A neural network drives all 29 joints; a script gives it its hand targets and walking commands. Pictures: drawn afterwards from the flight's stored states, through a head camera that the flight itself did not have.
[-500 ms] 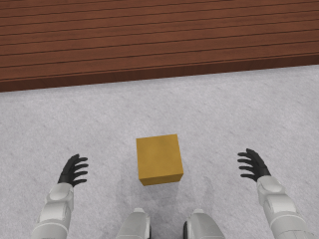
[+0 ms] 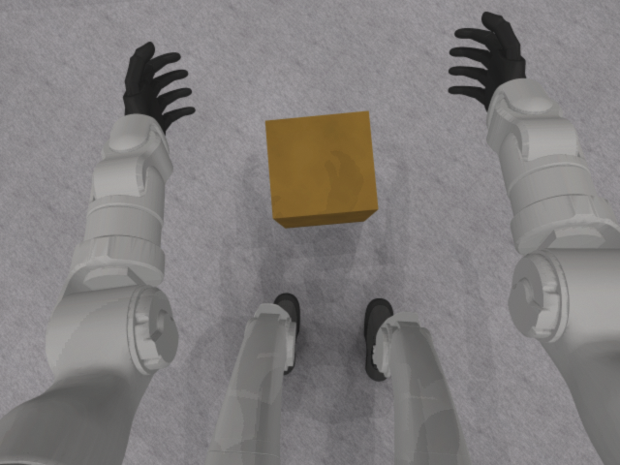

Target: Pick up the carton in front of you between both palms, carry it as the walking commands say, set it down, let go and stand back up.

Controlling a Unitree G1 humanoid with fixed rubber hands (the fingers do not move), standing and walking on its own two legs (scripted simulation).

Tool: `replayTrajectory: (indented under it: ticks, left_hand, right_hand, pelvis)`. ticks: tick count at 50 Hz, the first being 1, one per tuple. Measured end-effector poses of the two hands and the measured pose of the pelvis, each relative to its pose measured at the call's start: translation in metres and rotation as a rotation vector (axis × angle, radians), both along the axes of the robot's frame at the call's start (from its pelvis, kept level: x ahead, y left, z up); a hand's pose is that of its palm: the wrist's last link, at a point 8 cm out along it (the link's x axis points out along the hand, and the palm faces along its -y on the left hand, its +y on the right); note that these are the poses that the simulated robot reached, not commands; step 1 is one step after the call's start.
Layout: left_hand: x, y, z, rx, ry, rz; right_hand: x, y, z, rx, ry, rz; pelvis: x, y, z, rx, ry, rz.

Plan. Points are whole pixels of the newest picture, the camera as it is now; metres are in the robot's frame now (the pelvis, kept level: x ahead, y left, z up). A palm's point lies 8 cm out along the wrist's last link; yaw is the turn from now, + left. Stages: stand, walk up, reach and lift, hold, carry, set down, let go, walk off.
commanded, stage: reach and lift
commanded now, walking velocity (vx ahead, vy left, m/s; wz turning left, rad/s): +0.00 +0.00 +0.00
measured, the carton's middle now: (321, 177) +0.52 +0.05 -0.52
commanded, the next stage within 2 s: none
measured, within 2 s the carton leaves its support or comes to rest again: leaves its support in 1.86 s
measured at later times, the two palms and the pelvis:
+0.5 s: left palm (204, 153) +0.50 +0.24 -0.26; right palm (437, 135) +0.55 -0.15 -0.27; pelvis +0.02 +0.00 -0.11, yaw +1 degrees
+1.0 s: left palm (237, 178) +0.50 +0.22 -0.45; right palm (408, 163) +0.54 -0.14 -0.45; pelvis -0.03 +0.00 -0.27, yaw +1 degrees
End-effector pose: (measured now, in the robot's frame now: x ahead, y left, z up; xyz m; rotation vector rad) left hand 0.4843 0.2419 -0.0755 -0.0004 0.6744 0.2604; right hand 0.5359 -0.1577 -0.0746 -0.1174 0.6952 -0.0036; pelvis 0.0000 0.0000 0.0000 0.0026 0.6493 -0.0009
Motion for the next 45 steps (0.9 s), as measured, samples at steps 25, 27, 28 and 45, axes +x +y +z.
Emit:
replayTrajectory:
  ticks: [25, 27, 28, 45]
  left_hand:
    - [0.012, -0.006, -0.188, 0.009, 0.021, 0.021]
    - [0.01, -0.005, -0.211, 0.011, 0.017, 0.022]
    - [0.01, -0.005, -0.222, 0.011, 0.015, 0.023]
    - [0.011, -0.017, -0.342, -0.009, 0.068, 0.008]
  right_hand:
    - [0.011, 0.012, -0.197, 0.006, -0.005, -0.017]
    - [0.009, 0.011, -0.22, 0.002, -0.012, -0.017]
    - [0.009, 0.011, -0.23, 0.001, -0.016, -0.017]
    - [0.009, 0.017, -0.344, 0.012, 0.032, -0.025]
  pelvis:
    - [0.023, -0.004, -0.113, 0.008, 0.291, 0.007]
    - [0.017, -0.005, -0.134, 0.008, 0.277, 0.009]
    - [0.014, -0.005, -0.145, 0.008, 0.268, 0.01]
    - [-0.025, -0.005, -0.255, 0.007, 0.062, 0.009]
